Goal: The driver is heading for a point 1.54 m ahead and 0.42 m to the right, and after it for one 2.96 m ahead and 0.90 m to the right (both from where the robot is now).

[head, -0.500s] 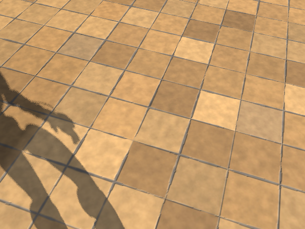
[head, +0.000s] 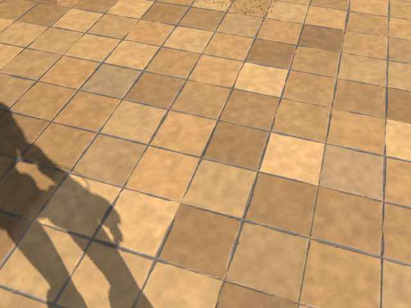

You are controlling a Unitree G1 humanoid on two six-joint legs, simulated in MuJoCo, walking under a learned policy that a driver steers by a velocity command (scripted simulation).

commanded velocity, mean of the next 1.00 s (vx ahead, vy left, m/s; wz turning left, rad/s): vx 0.18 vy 0.00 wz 0.00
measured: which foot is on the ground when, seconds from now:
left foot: down 0.00-0.14, up 0.16-0.38, down 0.40-0.80, up 0.82-1.00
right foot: down 0.00-0.40, up 0.42-0.78, down 0.80-1.00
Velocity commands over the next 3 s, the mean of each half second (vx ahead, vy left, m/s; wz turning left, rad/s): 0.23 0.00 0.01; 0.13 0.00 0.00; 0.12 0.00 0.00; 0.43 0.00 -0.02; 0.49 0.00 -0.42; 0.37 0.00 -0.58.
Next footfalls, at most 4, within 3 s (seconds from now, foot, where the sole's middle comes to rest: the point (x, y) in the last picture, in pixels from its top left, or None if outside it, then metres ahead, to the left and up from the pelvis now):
0.40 left None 0.12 0.13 -0.78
0.80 right None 0.34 -0.02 -0.78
1.10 left None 0.28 0.17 -0.78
2.04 left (186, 247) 0.74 0.10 -0.78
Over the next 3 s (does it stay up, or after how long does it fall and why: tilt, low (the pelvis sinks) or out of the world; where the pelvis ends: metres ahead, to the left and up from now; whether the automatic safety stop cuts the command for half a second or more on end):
stays up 1.04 -0.10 -0.01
